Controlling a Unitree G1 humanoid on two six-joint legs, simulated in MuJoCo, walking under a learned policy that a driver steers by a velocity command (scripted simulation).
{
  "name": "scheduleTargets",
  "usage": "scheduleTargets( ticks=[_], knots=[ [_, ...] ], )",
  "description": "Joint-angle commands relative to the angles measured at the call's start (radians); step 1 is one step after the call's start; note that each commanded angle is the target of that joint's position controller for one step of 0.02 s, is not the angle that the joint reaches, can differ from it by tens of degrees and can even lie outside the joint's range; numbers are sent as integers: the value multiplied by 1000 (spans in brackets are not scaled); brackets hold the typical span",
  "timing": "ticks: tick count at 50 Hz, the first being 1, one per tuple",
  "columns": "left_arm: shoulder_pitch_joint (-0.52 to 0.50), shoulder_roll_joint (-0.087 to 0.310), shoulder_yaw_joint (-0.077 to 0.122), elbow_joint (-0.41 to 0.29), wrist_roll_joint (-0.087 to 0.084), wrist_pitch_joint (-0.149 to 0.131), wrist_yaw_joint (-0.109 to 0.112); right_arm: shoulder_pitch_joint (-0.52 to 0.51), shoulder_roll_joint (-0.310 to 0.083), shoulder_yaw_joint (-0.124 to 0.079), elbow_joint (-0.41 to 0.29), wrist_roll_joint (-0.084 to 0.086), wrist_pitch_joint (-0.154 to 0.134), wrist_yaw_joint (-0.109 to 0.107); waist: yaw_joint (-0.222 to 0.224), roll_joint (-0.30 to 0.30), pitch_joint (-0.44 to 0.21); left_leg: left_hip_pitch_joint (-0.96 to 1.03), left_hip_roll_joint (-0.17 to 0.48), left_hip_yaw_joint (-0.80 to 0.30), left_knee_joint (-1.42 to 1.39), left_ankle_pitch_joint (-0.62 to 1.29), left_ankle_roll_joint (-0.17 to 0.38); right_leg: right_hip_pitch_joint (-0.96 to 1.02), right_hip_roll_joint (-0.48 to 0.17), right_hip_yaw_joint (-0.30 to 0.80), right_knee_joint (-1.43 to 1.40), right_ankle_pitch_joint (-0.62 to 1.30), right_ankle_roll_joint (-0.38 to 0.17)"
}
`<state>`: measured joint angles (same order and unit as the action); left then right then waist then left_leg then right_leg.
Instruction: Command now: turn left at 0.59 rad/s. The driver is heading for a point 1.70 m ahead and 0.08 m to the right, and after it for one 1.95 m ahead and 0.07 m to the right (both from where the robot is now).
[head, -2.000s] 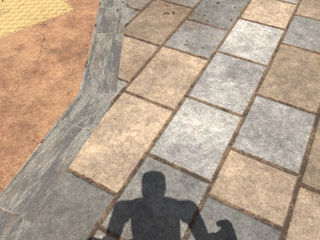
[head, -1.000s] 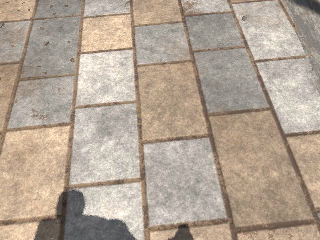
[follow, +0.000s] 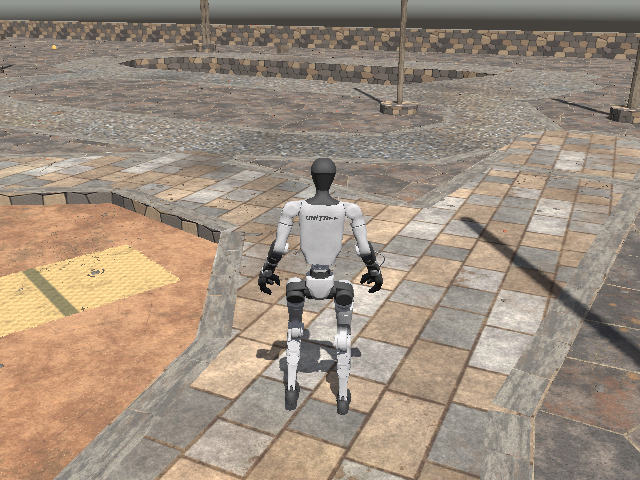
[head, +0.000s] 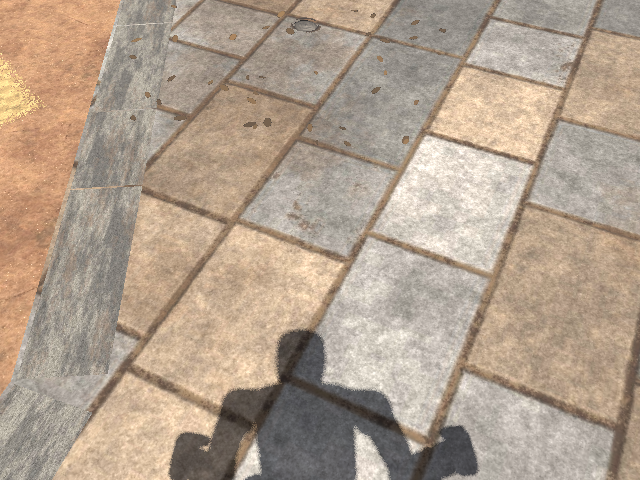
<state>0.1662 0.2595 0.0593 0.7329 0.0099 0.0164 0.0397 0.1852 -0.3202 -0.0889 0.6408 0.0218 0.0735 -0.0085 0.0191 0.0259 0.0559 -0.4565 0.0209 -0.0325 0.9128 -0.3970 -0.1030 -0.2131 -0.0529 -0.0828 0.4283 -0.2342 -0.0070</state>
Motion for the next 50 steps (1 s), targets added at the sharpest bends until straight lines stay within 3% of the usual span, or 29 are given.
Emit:
scheduleTargets(
  ticks=[1,5,6,7,8,9,10,11,12,18,24,26,27,28,29,30,31,32,34,36,38,40,43,44,45,46,47,48,50],
  knots=[
    [-9,227,66,-55,-9,-6,-8,-61,-73,-12,-109,-1,-13,12,29,-214,-114,13,2,68,-129,-1,18,146,-248,139,-86,438,-211],
    [-33,225,69,-42,-44,-12,-18,18,-78,-26,-91,0,-3,26,-30,-190,-121,197,-29,112,-443,187,103,100,-242,77,33,384,-136],
    [23,190,61,-17,-40,-17,-23,60,-111,-40,-78,-3,-4,18,-38,-113,-139,334,-29,63,-535,325,141,14,-201,19,136,272,-67],
    [31,129,42,-35,6,-19,-27,101,-220,-68,-87,-3,-9,1,-28,146,-158,525,183,-236,-552,675,223,-242,-96,-74,415,-97,34],
    [-55,117,33,-98,23,-21,-18,87,-276,-70,-112,-36,-30,6,-53,287,-170,491,380,-500,-539,843,443,-447,41,14,637,-454,87],
    [-99,166,48,-98,9,-19,-12,92,-218,-56,-108,-46,-53,15,-95,156,-198,462,351,-451,-564,755,469,-453,21,125,758,-442,85],
    [-99,175,53,-95,-9,-16,-11,48,-190,-43,-97,-41,-68,13,-60,133,-154,420,286,-358,-565,675,410,-452,6,146,773,-355,71],
    [-76,173,57,-74,-7,-13,-3,-5,-170,-40,-98,-24,-70,6,-34,86,-133,395,226,-305,-564,587,354,-452,-2,153,736,-274,70],
    [-66,184,62,-69,1,-10,3,-39,-149,-31,-101,-8,-67,0,-20,96,-121,375,204,-286,-563,588,331,-444,-2,157,709,-220,77],
    [-43,129,39,-53,-10,-8,-8,-36,-122,-9,-82,-24,-62,-20,-24,110,-155,350,164,-237,-559,567,328,-313,19,132,518,-104,105],
    [-54,134,31,-63,-17,-14,-22,-46,-124,1,-52,-31,-54,-5,-49,127,-105,258,172,-304,-552,409,339,-150,24,120,283,-139,81],
    [-24,118,27,-53,-16,-22,-29,-70,-102,14,-40,-22,-54,-1,-20,110,-100,239,153,-312,-522,405,316,-65,32,109,125,-62,64],
    [2,105,22,-44,-8,-29,-33,-71,-81,23,-29,-17,-56,-1,5,89,-100,213,129,-301,-508,387,284,21,34,103,-25,76,48],
    [13,126,21,-46,8,-35,-33,-32,-54,33,-15,-26,-64,-1,-4,44,-119,177,93,-286,-491,323,230,117,-20,162,-67,220,28],
    [16,205,35,-56,17,-36,-26,22,-43,36,-9,-48,-74,2,-56,-101,-144,139,11,-205,-408,194,174,172,-136,259,-33,432,-26],
    [-34,179,26,-43,15,-36,-31,47,-33,35,1,-44,-75,0,-94,-203,-146,204,-38,-118,-427,86,127,57,-167,295,-42,320,-111],
    [-73,122,11,-57,10,-40,-38,13,-62,32,12,-51,-72,-4,-71,-176,-119,254,-26,-112,-445,124,103,2,-130,280,-64,166,-108],
    [-75,112,8,-54,10,-44,-40,-22,-77,24,14,-47,-67,-6,-48,-153,-98,243,-31,-115,-444,159,107,-1,-87,240,-60,86,-72],
    [-34,132,8,-39,5,-51,-36,-28,-60,28,21,-40,-51,-11,-25,-149,-83,217,-59,-87,-417,51,123,-5,-47,216,-75,-168,-48],
    [42,172,19,-19,-7,-47,-23,-28,-48,26,19,-25,-60,-8,0,-189,-21,92,-90,-19,-310,-82,134,-2,-112,327,-147,-460,-104],
    [98,201,26,-4,-18,-47,-12,-54,-36,24,9,-9,-90,-2,19,-216,55,-8,-52,26,-199,-59,133,-7,-246,508,-233,-562,-194],
    [97,205,29,-4,-21,-50,-7,-55,-33,20,10,-2,-115,9,17,-202,67,-41,-10,12,-163,-97,147,6,-274,530,-248,-490,-214],
    [-6,194,26,-31,-44,-41,-18,63,-15,16,72,-2,-139,28,-63,-170,24,258,-46,87,-413,92,173,-121,-162,333,-197,-324,-154],
    [-7,170,20,-33,-39,-40,-22,125,-22,9,107,-10,-140,30,-84,-148,-5,375,-68,94,-438,156,164,-168,-119,274,-128,-272,-133],
    [-22,123,5,-42,-31,-46,-27,205,-44,-1,130,-10,-141,30,-113,-85,-33,473,-17,10,-472,127,176,-230,-74,212,1,-215,-99],
    [-41,44,-18,-78,-22,-59,-33,299,-127,-20,138,-12,-145,21,-130,157,-63,587,186,-346,-627,-73,266,-398,49,73,327,-187,-21],
    [-74,97,-5,-116,-42,-78,-29,334,-183,-30,132,-18,-157,32,-147,263,-31,586,343,-673,-744,-160,403,-559,91,115,549,-339,-11],
    [-50,142,11,-105,-58,-91,-32,282,-128,-11,123,-19,-169,29,-108,148,19,581,355,-647,-735,-183,415,-643,29,175,678,-309,-27],
    [-29,132,12,-77,-47,-110,-45,233,-92,2,108,-21,-179,24,-83,61,25,591,279,-462,-736,-78,348,-681,-27,168,690,-126,-58]
  ],
)
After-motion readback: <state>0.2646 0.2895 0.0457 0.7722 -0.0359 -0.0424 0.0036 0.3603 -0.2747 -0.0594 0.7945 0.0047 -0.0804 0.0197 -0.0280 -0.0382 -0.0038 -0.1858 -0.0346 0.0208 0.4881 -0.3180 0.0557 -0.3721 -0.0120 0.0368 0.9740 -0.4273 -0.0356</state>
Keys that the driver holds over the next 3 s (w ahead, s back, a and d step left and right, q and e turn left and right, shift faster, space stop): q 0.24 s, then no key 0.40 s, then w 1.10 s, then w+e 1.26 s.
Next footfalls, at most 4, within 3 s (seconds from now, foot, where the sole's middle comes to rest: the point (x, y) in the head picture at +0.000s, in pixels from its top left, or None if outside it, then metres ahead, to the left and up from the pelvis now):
0.12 left None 0.03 0.14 -0.78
0.56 right None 0.08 -0.09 -0.78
1.36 right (341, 471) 0.47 0.03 -0.78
1.90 left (207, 369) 0.70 0.33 -0.78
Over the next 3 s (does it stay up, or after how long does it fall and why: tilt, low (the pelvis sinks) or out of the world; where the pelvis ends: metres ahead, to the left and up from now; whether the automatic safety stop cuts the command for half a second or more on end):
stays up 1.17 0.16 -0.02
